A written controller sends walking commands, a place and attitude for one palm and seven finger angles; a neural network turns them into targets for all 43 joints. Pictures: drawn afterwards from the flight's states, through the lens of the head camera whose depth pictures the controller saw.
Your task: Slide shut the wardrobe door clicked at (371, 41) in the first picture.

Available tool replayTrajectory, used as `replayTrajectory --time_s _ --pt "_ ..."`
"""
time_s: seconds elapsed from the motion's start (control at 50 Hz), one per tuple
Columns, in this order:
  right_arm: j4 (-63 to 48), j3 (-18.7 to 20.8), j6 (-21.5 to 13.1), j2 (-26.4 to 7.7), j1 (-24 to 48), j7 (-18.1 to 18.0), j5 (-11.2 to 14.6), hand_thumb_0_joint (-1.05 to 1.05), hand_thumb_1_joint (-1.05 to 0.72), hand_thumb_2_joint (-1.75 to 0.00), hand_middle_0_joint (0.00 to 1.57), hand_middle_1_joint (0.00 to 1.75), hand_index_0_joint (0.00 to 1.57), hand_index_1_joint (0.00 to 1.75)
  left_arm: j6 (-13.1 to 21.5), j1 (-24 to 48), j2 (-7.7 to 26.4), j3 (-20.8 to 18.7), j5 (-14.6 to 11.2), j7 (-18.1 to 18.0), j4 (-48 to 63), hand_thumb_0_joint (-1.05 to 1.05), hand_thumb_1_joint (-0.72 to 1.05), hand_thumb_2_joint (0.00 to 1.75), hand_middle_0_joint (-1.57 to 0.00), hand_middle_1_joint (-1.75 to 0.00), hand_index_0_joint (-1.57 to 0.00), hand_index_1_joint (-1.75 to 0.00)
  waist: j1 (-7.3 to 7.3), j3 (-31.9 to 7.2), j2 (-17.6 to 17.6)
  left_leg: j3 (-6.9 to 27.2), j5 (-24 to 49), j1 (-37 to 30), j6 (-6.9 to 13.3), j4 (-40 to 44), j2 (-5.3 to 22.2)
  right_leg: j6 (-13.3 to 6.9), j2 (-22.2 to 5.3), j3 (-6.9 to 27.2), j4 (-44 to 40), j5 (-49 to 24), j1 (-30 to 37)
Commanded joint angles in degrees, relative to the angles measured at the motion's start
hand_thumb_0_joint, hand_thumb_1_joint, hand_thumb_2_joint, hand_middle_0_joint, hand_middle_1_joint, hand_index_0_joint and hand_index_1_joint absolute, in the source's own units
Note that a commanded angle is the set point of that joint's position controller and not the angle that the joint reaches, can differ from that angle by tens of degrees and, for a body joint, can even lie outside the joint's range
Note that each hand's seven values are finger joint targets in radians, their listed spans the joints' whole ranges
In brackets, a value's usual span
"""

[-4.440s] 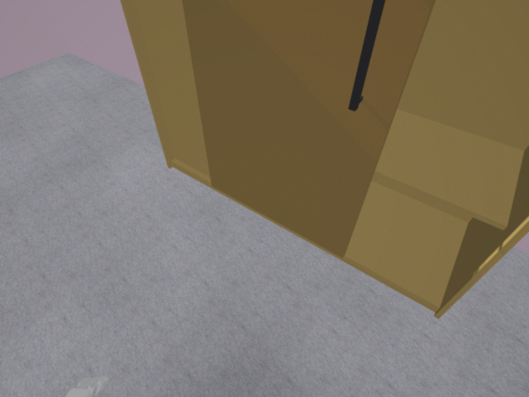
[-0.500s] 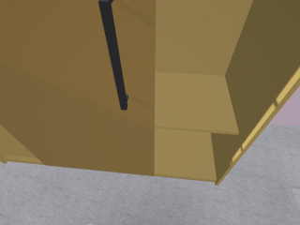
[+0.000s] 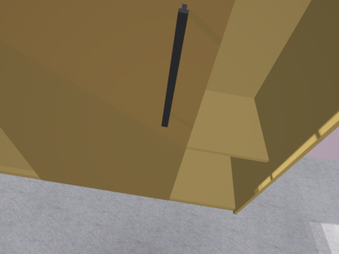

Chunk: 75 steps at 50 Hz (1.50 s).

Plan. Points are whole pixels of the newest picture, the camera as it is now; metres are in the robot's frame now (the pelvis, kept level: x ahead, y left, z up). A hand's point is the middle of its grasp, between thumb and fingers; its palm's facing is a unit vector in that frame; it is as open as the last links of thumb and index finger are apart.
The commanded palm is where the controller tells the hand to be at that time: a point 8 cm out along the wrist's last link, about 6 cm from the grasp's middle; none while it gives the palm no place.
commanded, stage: come to a stop and stand still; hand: left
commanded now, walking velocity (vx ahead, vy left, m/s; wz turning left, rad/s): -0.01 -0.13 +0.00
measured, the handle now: (172, 76) +0.50 +0.05 +0.16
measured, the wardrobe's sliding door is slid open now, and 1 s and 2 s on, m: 0.41 0.41 0.41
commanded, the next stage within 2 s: look again from close up in 1.54 s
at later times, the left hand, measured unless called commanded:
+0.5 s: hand out of the picture -0.02 +0.08 -0.17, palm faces +0.04 -0.97 -0.22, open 7.3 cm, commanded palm none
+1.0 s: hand out of the picture -0.04 +0.04 -0.18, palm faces +0.11 -0.98 -0.14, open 7.4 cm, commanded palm none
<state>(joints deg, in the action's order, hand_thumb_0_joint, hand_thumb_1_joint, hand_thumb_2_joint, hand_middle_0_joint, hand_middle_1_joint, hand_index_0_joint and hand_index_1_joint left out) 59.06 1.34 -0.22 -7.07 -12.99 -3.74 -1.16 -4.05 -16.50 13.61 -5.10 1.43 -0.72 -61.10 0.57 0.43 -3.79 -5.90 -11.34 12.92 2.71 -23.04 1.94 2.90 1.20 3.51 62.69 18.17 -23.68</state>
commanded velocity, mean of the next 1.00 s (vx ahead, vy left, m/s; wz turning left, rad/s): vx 0.00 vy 0.00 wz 0.00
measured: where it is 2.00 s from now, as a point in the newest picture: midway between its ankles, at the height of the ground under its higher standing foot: outside the picture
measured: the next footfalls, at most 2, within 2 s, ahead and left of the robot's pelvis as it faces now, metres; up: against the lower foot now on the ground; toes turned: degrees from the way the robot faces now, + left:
right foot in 0.32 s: -0.02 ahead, -0.17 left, +0.00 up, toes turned -3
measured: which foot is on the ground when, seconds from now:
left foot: down 0.00-1.00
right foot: up 0.00-0.30, down 0.32-1.00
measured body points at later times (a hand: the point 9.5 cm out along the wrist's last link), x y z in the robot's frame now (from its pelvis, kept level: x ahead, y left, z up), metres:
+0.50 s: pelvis -0.01 -0.09 -0.01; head -0.02 -0.11 +0.44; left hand -0.02 +0.13 -0.16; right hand -0.06 -0.29 -0.18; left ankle +0.00 +0.07 -0.75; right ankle -0.06 -0.16 -0.75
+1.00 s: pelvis +0.01 -0.09 -0.01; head +0.02 -0.10 +0.44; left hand -0.04 +0.09 -0.17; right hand +0.01 -0.31 -0.17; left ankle +0.00 +0.08 -0.75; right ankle -0.06 -0.16 -0.75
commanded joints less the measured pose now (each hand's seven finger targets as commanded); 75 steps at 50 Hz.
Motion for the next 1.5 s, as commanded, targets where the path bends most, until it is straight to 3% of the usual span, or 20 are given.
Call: replayTrajectory --time_s 0.0,0.14,0.2,0.24,0.26,0.28,0.3,0.32,0.34,0.36,0.38,0.44,0.48,0.58,0.64,0.72,0.84,1.02,1.12,1.48 --pt "-0.35 2.51 -0.43 -10.76 -7.04 -0.91 0.0 0.0 -0.9 -0.9 0.2 0.3 0.2 0.3 0.05 -3.36 2.17 -0.43 0.03 -0.27 1.97 0.0 0.9 0.9 -0.2 -0.3 -0.2 -0.3 -1.79 -0.74 12.18 13.24 16.4 -10.83 0.81 9.21 15.52 0.64 -1.44 1.89 -1.37 0.93 -6.16" --pt "1.12 3.1 0.33 -10.76 -6.37 0.35 -0.3 0.0 -0.9 -0.9 0.2 0.3 0.2 0.3 0.4 -1.22 -0.2 1.43 -0.12 0.07 1.74 0.0 0.9 0.9 -0.2 -0.3 -0.2 -0.3 -2.9 1.33 14.65 13.53 -1.33 -5.83 4.62 12.03 14.16 -0.92 -3.09 -3.79 -18.56 7.08 1.99" --pt "1.92 3.36 0.62 -11.23 -6.11 1.07 -0.48 0.0 -0.9 -0.9 0.2 0.3 0.2 0.3 1.22 -2.65 -1.71 2.18 -0.46 -0.22 0.84 0.0 0.9 0.9 -0.2 -0.3 -0.2 -0.3 -2.31 1.31 15.21 14.14 -6.83 -2.44 4.47 12.24 13.49 -2.09 -2.44 -5.47 -26.65 6.4 6.8" --pt "2.63 3.38 0.62 -10.48 -5.81 1.42 -0.16 0.0 -0.9 -0.9 0.2 0.3 0.2 0.3 2.02 -5.21 -2.07 2.42 -0.54 -0.52 -0.68 0.0 0.9 0.9 -0.2 -0.3 -0.2 -0.3 -0.85 0.84 13.77 12.77 -7.6 0.47 3.02 10.17 11.72 -2.53 -2.23 -6.72 -35.74 0.0 12.56" --pt "3.01 3.2 0.63 -9.62 -5.68 1.57 0.05 0.0 -0.9 -0.9 0.2 0.3 0.2 0.3 2.48 -7.21 -1.74 2.4 -0.46 -0.72 -1.7 0.0 0.9 0.9 -0.2 -0.3 -0.2 -0.3 0.2 0.46 11.67 10.47 -8.34 2.78 1.26 8.26 10.03 -2.49 -2.47 -7.08 -41.5 -5.54 16.91" --pt "3.35 2.84 0.6 -7.56 -6.51 1.85 0.47 0.0 -0.9 -0.9 0.2 0.3 0.2 0.3 3.11 -8.17 -0.32 2.42 -0.25 -1.07 -2.14 0.0 0.9 0.9 -0.2 -0.3 -0.2 -0.3 0.34 -0.43 6.92 7.37 -9.08 4.66 -1.08 4.19 7.07 -2.97 -5.18 -3.75 -46.14 -6.41 19.89" --pt "3.28 1.98 0.68 -4.24 -7.27 1.96 1.02 0.0 -0.9 -0.9 0.2 0.3 0.2 0.3 3.93 -5.94 1.7 2.67 -0.13 -1.48 -1.9 0.0 0.9 0.9 -0.2 -0.3 -0.2 -0.3 -0.98 0.36 -1.73 4.04 -9.84 6.39 -3.31 -0.34 3.46 -5.35 -12.2 5.31 -49.86 -0.11 17.59" --pt "3.05 0.97 0.8 -2.44 -6.61 2.29 0.76 0.0 -0.9 -0.9 0.2 0.3 0.2 0.3 4.28 -2.89 3.5 2.68 -0.48 -1.56 -1.36 0.0 0.9 0.9 -0.2 -0.3 -0.2 -0.3 -1.44 2.87 -6.14 2.86 -9.95 4.52 -3.82 -1.95 1.72 -7.36 -16.15 8.25 -53.62 6.6 10.37" --pt "3.31 0.93 1.05 -2.34 -6.87 2.66 0.44 0.0 -0.9 -0.9 0.2 0.3 0.2 0.3 4.03 -0.96 3.16 2.85 -0.44 -1.61 -0.65 0.0 0.9 0.9 -0.2 -0.3 -0.2 -0.3 -2.04 5.31 -2.67 3.62 -9.0 1.58 -3.4 -3.17 1.57 -7.82 -16.21 7.19 -55.0 13.08 4.86" --pt "3.7 0.67 1.27 -1.86 -6.45 2.51 -0.12 0.0 -0.9 -0.9 0.2 0.3 0.2 0.3 4.71 -1.44 2.34 2.69 -0.59 -1.63 -1.11 0.0 0.9 0.9 -0.2 -0.3 -0.2 -0.3 -0.96 7.93 -10.99 3.52 -5.91 3.41 -3.23 -4.23 1.53 -7.76 -13.41 7.56 -55.56 8.38 4.31" --pt "4.19 0.46 1.14 -2.81 -7.19 2.32 -0.21 0.0 -0.9 -0.9 0.2 0.3 0.2 0.3 4.98 -1.92 0.38 3.2 -0.73 -1.67 -1.84 0.0 0.9 0.9 -0.2 -0.3 -0.2 -0.3 -0.99 9.23 -10.82 4.1 -4.58 3.99 -3.13 -4.79 1.98 -7.74 -12.81 6.04 -54.21 1.56 5.9" --pt "6.36 -0.1 0.47 -2.08 -10.7 1.81 0.24 0.0 -0.9 -0.9 0.2 0.3 0.2 0.3 5.57 -3.44 -2.11 3.91 -1.3 -1.91 -2.9 0.0 0.9 0.9 -0.2 -0.3 -0.2 -0.3 -1.81 6.74 -4.42 4.74 3.4 0.7 -3.29 -0.61 2.6 -6.51 -10.35 0.7 -47.8 -14.78 10.87" --pt "6.85 -0.34 0.21 -2.63 -10.67 1.4 0.29 0.0 -0.9 -0.9 0.2 0.3 0.2 0.3 5.74 -4.92 -2.65 4.13 -1.52 -2.03 -3.25 0.0 0.9 0.9 -0.2 -0.3 -0.2 -0.3 -1.49 6.57 -1.04 5.38 7.41 -1.28 -3.33 0.57 3.14 -5.11 -8.8 0.27 -46.46 -17.69 10.89" --pt "7.11 -0.43 0.87 -2.14 -10.0 0.93 0.4 0.0 -0.9 -0.9 0.2 0.3 0.2 0.3 5.25 -6.22 -1.87 3.53 -1.39 -2.19 -3.81 0.0 0.9 0.9 -0.2 -0.3 -0.2 -0.3 -1.02 6.78 3.02 4.37 5.23 -1.7 -3.86 -0.49 3.16 -3.35 -8.31 0.52 -47.76 -16.3 11.48" --pt "6.92 -0.24 0.9 -2.0 -9.73 0.66 0.59 0.0 -0.9 -0.9 0.2 0.3 0.2 0.3 5.25 -6.99 -2.09 3.32 -1.33 -2.36 -4.15 0.0 0.9 0.9 -0.2 -0.3 -0.2 -0.3 -0.77 5.2 1.09 3.94 4.07 -1.17 -3.8 -1.29 2.9 -2.2 -8.32 -0.02 -47.21 -21.3 14.31" --pt "6.57 -0.23 0.75 -1.94 -8.99 0.32 0.63 0.0 -0.9 -0.9 0.2 0.3 0.2 0.3 5.35 -7.84 -2.77 3.31 -1.22 -2.45 -4.62 0.0 0.9 0.9 -0.2 -0.3 -0.2 -0.3 -0.75 3.94 1.73 4.13 5.17 -1.79 -3.64 -1.45 2.85 -1.87 -8.38 -0.3 -45.85 -27.5 16.0" --pt "6.18 -0.22 0.74 -2.08 -7.97 0.12 0.7 0.0 -0.9 -0.9 0.2 0.3 0.2 0.3 5.17 -8.71 -3.6 3.32 -1.08 -2.39 -5.27 0.0 0.9 0.9 -0.2 -0.3 -0.2 -0.3 -0.62 4.89 2.1 4.4 7.18 -3.4 -3.41 -1.51 3.46 -2.3 -7.54 -1.15 -45.69 -25.33 14.51" --pt "5.82 -0.49 -0.04 -3.93 -6.96 0.04 0.64 0.0 -0.9 -0.9 0.2 0.3 0.2 0.3 5.23 -8.56 -2.85 3.33 -1.1 -2.24 -5.24 0.0 0.9 0.9 -0.2 -0.3 -0.2 -0.3 -0.53 2.5 3.15 4.85 14.83 -6.05 -3.05 -1.12 4.4 -4.05 -7.22 -2.48 -42.87 -30.22 16.88" --pt "5.84 -0.6 -0.28 -4.6 -6.93 0.15 0.52 0.0 -0.9 -0.9 0.2 0.3 0.2 0.3 5.1 -7.67 -2.29 3.37 -1.11 -2.16 -4.78 0.0 0.9 0.9 -0.2 -0.3 -0.2 -0.3 -0.35 3.2 3.95 5.41 16.94 -6.38 -2.66 -0.06 4.69 -4.59 -7.14 -2.64 -42.54 -26.9 16.7" --pt "6.08 -0.75 -0.87 -5.74 -6.97 0.76 0.55 0.0 -0.9 -0.9 0.2 0.3 0.2 0.3 4.95 -4.93 -0.62 3.42 -1.09 -1.92 -3.5 0.0 0.9 0.9 -0.2 -0.3 -0.2 -0.3 -0.05 3.84 3.86 6.94 15.2 -6.02 -1.97 2.93 4.4 -4.3 -7.33 -2.92 -43.53 -17.95 16.58"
